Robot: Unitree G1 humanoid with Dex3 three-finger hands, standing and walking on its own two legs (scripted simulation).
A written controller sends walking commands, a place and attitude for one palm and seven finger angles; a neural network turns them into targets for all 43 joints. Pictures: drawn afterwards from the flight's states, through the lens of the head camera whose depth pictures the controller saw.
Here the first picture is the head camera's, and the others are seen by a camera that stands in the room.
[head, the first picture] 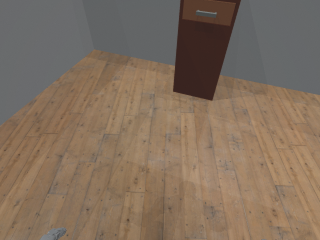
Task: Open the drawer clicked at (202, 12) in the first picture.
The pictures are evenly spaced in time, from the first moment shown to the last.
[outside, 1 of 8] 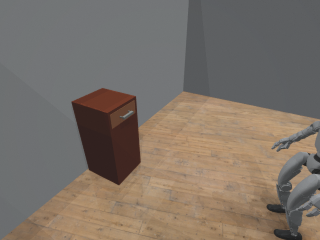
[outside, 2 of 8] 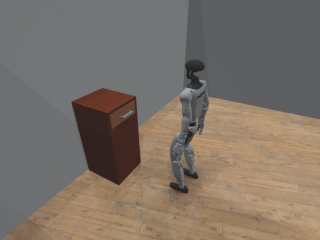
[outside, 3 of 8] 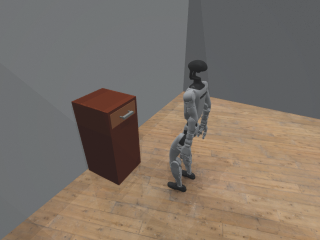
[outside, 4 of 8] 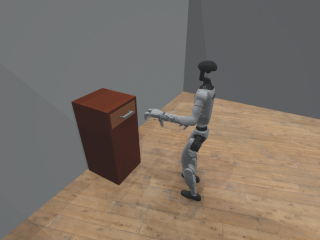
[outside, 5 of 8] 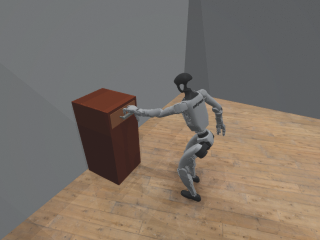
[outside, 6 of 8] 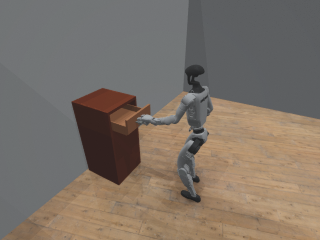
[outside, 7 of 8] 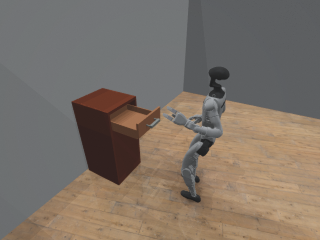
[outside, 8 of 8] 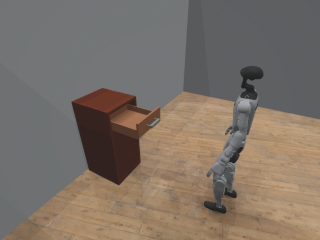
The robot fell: no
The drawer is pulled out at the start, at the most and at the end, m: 0.00 0.30 0.29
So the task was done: yes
